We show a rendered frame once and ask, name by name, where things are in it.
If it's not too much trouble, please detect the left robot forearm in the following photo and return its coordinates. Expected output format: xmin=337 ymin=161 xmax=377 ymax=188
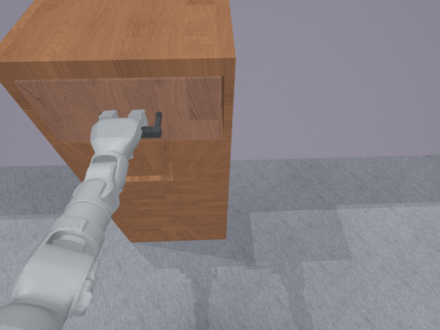
xmin=11 ymin=151 xmax=129 ymax=302

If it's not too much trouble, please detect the cabinet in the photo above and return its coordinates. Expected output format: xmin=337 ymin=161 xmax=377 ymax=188
xmin=0 ymin=0 xmax=236 ymax=243

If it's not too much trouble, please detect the left robot upper arm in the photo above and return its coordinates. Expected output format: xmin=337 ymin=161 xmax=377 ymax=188
xmin=0 ymin=243 xmax=100 ymax=330

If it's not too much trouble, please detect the left robot hand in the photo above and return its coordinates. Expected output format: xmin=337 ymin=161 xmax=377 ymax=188
xmin=90 ymin=109 xmax=148 ymax=160

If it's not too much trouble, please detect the handle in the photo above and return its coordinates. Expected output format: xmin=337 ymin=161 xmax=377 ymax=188
xmin=98 ymin=112 xmax=162 ymax=138
xmin=125 ymin=175 xmax=174 ymax=186

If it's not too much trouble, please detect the drawer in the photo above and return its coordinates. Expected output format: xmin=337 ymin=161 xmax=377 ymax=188
xmin=14 ymin=76 xmax=222 ymax=142

